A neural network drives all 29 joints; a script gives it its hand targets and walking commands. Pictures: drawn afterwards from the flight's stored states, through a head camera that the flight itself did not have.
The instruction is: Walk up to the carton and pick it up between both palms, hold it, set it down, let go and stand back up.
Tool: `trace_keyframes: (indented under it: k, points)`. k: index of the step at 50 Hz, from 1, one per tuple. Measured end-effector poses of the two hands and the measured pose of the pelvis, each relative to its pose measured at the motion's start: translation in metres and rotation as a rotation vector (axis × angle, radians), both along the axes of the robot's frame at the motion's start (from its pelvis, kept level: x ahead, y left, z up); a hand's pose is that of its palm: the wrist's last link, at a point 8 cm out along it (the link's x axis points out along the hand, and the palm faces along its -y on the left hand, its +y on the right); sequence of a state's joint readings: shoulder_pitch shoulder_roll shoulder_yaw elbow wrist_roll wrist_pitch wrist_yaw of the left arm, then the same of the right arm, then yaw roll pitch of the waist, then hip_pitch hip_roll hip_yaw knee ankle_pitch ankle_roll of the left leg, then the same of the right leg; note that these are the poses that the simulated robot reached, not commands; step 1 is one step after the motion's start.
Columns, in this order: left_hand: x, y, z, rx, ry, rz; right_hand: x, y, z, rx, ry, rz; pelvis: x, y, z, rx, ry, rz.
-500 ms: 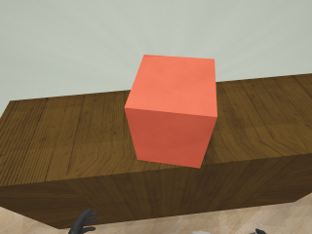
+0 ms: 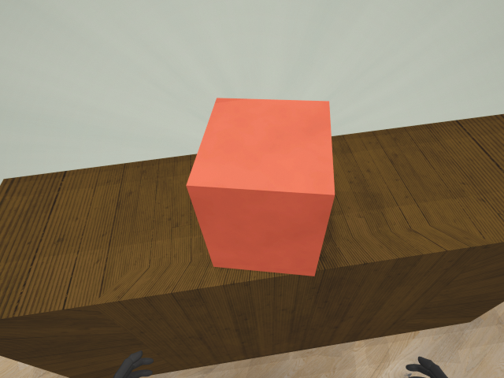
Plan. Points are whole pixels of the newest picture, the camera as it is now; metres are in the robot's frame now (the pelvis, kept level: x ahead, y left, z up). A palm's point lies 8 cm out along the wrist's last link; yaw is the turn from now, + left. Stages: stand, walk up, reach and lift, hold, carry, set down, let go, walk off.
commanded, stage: walk up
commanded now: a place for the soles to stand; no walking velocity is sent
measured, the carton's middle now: (267, 189) +0.43 +0.01 +0.04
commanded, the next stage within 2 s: reach and lift in 1.44 s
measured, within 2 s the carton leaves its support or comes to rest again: neither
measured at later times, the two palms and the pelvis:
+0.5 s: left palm out of the picture +0.11 +0.26 -0.10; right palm out of the picture +0.08 -0.27 -0.11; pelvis +0.02 +0.00 +0.00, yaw -2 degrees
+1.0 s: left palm (129, 367) +0.16 +0.25 -0.10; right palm out of the picture +0.07 -0.27 -0.11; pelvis +0.02 +0.00 -0.01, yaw -3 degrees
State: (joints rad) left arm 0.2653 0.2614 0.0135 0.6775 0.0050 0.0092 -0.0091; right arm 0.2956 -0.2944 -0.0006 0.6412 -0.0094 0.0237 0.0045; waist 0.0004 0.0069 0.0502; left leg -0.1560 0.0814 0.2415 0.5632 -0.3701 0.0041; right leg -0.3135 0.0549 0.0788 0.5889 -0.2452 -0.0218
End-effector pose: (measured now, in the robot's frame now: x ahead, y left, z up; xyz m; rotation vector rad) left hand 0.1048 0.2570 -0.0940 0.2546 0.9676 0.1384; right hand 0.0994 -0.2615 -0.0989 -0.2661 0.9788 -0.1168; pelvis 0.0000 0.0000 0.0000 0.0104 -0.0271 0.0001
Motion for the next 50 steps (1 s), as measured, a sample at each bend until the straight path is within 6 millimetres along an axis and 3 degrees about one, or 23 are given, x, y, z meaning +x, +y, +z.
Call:
trace_keyframes:
  k: [7,15,24,29,36,50]
  points:
    - [-0.003,-0.002,0.000,0.012,0.012,-0.008,-0.016,-0.006,-0.006,-0.003,0.036,-0.023,0.000,-0.003,-0.001,0.003,0.000,-0.012]
    - [-0.001,-0.006,-0.003,0.012,0.025,-0.008,-0.031,-0.014,-0.016,-0.008,0.092,-0.050,0.012,-0.006,-0.005,0.003,0.000,-0.020]
    - [0.005,0.002,-0.004,0.031,0.059,-0.008,-0.023,-0.006,-0.014,-0.009,0.085,-0.062,0.023,0.001,-0.003,-0.004,0.012,-0.034]
    - [0.025,0.001,-0.006,0.015,0.035,-0.034,-0.023,-0.001,-0.008,-0.017,0.076,-0.072,0.026,0.004,-0.002,-0.005,0.009,-0.036]
    - [0.052,-0.011,-0.008,-0.011,-0.031,-0.075,-0.028,-0.009,-0.009,-0.032,0.085,-0.100,0.025,0.002,-0.007,-0.014,0.000,-0.040]
    - [0.053,-0.008,-0.004,-0.002,-0.040,-0.079,-0.032,-0.008,-0.008,-0.024,0.061,-0.101,0.019,0.001,-0.007,-0.011,-0.014,-0.044]
